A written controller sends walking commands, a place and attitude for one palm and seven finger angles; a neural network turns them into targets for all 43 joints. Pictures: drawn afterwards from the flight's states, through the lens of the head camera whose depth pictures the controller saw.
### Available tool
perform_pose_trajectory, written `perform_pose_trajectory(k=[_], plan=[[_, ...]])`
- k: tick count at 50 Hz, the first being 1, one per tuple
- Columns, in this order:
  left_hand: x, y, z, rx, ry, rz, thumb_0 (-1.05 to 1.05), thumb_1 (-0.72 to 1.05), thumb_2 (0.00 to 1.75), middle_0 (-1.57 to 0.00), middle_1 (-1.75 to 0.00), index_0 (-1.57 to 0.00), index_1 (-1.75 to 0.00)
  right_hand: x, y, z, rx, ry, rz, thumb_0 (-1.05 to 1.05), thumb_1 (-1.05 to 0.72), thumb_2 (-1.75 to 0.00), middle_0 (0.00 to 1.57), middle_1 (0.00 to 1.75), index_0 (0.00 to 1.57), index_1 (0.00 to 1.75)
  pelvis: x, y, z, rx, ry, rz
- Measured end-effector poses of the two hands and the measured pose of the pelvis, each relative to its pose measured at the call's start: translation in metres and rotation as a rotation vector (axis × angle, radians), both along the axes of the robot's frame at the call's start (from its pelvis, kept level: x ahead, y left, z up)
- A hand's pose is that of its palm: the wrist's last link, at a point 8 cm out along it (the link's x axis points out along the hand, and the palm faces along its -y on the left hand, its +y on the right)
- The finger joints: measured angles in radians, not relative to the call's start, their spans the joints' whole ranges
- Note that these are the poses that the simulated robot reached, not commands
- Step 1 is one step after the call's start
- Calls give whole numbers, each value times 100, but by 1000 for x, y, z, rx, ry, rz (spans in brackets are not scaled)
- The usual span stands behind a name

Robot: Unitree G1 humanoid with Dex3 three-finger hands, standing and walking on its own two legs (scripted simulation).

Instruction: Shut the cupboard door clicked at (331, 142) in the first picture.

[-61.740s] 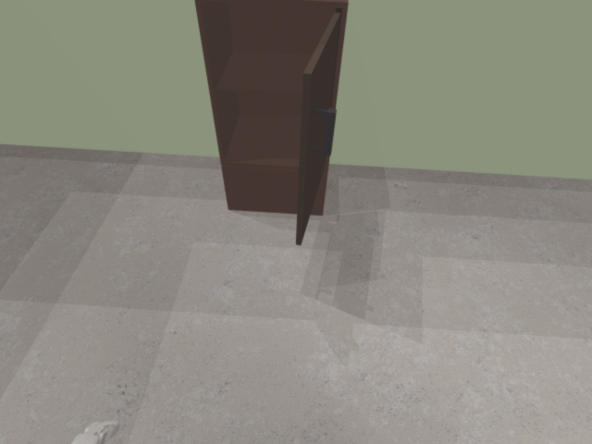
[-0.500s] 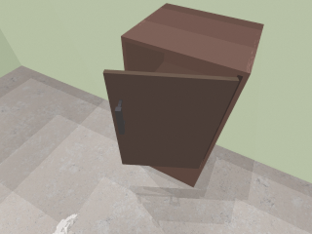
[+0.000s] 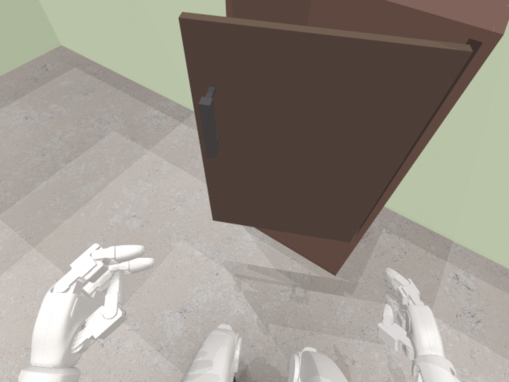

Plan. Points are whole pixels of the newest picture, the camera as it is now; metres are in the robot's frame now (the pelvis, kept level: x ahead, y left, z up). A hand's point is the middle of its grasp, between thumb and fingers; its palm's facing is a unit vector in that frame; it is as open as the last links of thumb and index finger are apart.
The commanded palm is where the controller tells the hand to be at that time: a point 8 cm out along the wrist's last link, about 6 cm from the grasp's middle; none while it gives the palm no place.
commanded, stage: raise the hand and make a fist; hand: left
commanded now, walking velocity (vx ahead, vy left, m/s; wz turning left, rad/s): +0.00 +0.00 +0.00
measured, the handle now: (212, 122) +0.53 +0.15 +0.07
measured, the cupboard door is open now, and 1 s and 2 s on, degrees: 24 24 24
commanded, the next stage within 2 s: bring the fist close to the handle in 1.32 s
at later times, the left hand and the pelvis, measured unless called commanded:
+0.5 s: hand (124, 295) +0.21 +0.21 +0.05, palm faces -0.11 -0.99 +0.01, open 3.3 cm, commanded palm +0.19 +0.27 +0.07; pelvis +0.00 +0.05 +0.01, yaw -2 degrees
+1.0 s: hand (102, 265) +0.24 +0.23 +0.09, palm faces -0.02 -1.00 -0.05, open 3.1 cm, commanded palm +0.22 +0.28 +0.07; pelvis +0.01 +0.04 +0.02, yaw -2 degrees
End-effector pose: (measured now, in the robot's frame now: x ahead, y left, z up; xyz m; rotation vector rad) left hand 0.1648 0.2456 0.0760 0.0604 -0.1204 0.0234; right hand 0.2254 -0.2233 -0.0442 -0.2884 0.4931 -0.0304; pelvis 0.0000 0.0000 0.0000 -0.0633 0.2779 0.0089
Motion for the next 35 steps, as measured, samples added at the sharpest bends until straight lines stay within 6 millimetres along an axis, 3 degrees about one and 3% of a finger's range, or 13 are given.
perform_pose_trajectory(k=[2, 6, 10, 14, 17, 24, 31, 35], plan=[[21, -9, 1, -5, 5, -85, 2, 91, 90, -61, -74, -61, -75, -6, 10, -11, 38, 34, -19, 1, -90, -90, 21, 30, 20, 29, 0, 3, 0, 0, 13, -7], [49, -18, -22, -54, 211, -190, 2, 90, 90, -69, -82, -69, -83, -29, 21, -21, 103, 127, -95, 1, -90, -89, 21, 30, 20, 30, 5, 9, 6, 14, 29, -28], [47, -1, -25, -84, 315, -95, 2, 90, 90, -76, -90, -76, -91, -51, 23, -18, 105, 198, -160, 1, -90, -89, 21, 30, 20, 30, 13, 17, 17, 21, 24, -46], [33, 23, -6, -52, 212, 25, 2, 90, 90, -83, -98, -83, -99, -61, 19, -14, 57, 228, -165, 1, -90, -89, 21, 30, 20, 30, 16, 26, 20, 12, 23, -43], [28, 28, -2, -35, 133, 16, 2, 91, 90, -89, -104, -89, -105, -61, 17, -14, 13, 226, -141, 1, -90, -89, 21, 30, 20, 30, 13, 33, 15, -1, 28, -32], [34, 16, -27, -62, 186, -135, 2, 91, 90, -102, -118, -102, -119, -48, 22, -5, -28, 157, -130, 1, -90, -89, 21, 30, 20, 29, 4, 45, 7, -18, 34, -33], [35, 39, 6, -36, 103, -24, 2, 90, 90, -115, -132, -115, -133, -37, 44, 15, 7, 109, -99, 1, -90, -89, 21, 30, 20, 29, 5, 51, 18, -23, 8, -30], [35, 41, 2, -35, 128, -22, 2, 90, 90, -121, -140, -121, -140, -36, 53, 18, 18, 109, -67, 1, -90, -89, 21, 30, 20, 30, 5, 52, 22, -25, 3, -21]])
